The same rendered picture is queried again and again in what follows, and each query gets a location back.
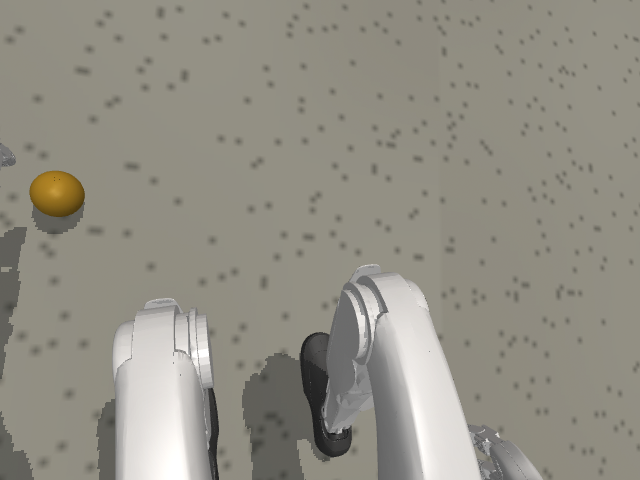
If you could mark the left robot hand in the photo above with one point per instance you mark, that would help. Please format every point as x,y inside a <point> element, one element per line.
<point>7,158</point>

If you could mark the right robot foot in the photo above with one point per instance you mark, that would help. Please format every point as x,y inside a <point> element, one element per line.
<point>315,378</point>

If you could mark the ball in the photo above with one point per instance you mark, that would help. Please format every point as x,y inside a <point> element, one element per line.
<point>57,193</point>

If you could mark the right robot hand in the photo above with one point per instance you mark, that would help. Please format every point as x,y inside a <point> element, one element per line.
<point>509,462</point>

